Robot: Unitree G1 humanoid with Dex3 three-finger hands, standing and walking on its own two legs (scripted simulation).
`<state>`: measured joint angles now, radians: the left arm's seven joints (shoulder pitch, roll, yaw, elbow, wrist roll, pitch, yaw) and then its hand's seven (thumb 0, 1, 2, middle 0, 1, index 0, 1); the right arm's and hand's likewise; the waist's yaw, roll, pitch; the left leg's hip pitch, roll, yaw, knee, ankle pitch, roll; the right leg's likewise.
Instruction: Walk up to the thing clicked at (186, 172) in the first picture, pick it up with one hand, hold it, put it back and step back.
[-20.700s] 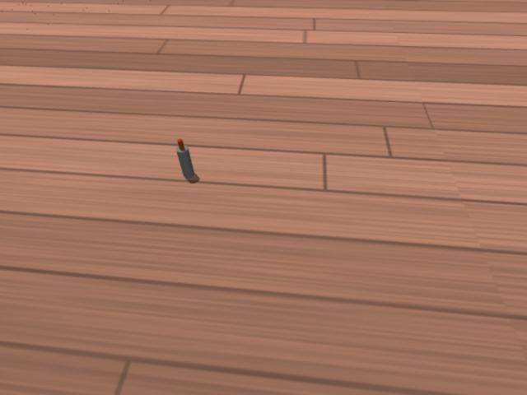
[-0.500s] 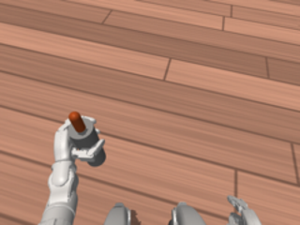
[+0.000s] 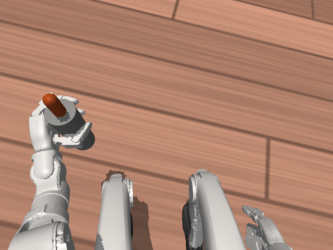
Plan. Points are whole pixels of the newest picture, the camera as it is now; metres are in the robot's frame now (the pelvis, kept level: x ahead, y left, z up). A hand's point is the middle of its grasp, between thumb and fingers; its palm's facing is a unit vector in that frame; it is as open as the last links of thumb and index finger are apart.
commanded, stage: crouch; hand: left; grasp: from the side
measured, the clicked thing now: (70, 123) +0.41 +0.23 -0.05
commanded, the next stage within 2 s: lower in 0.94 s
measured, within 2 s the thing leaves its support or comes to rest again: neither
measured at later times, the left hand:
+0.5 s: hand (85, 133) +0.43 +0.23 -0.19, palm faces +0.19 -0.98 -0.03, open 8.5 cm
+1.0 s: hand (90, 136) +0.45 +0.24 -0.26, palm faces +0.18 -0.98 -0.02, open 8.5 cm
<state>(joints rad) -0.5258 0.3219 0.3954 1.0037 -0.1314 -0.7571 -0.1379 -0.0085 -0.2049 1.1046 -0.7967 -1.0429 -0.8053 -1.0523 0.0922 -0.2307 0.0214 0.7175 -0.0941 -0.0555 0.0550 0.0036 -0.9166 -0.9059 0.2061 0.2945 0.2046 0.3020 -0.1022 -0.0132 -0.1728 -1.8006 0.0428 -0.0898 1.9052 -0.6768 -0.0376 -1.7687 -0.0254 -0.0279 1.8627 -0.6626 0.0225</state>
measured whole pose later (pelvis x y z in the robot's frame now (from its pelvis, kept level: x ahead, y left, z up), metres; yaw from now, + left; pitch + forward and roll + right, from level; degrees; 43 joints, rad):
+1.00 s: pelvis -0.03 +0.01 -0.18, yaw -5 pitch +26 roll -8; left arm -0.68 0.55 0.56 1.15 -0.07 -0.77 -0.16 -0.01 -0.21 1.11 -0.80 -1.03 -0.81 -1.04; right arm 0.05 -0.31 0.16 0.71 -0.19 0.01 0.11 0.00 -0.92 -0.90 0.21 0.29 0.21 0.30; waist -0.21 -0.07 0.04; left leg -2.26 0.00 -0.20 2.49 -0.69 -0.05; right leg -2.19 0.01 -0.06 2.38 -0.65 0.06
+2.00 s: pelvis -0.03 +0.03 -0.20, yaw -11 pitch +17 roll -15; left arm -0.72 0.79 0.59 1.38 -0.04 -0.96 -0.06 -0.01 -0.22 1.12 -0.82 -1.01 -0.83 -1.02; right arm -0.09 -0.36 0.41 0.61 -0.32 0.03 0.14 0.00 -0.92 -0.90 0.21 0.29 0.21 0.30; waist -0.28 -0.22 0.26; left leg -2.25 0.00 -0.33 2.62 -0.71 -0.03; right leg -2.11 0.05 -0.16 2.40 -0.62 0.08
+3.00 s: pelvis -0.04 +0.03 -0.20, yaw -13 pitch +15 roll -17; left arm -0.74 0.84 0.58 1.39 -0.05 -1.02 -0.04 -0.01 -0.49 0.06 -0.16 -0.08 -0.16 -0.08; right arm -0.11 -0.36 0.46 0.57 -0.33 0.06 0.14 0.00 -0.90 -0.89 0.21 0.30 0.21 0.30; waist -0.27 -0.24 0.27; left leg -2.23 0.01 -0.36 2.63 -0.71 -0.01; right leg -2.08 0.07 -0.18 2.38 -0.61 0.07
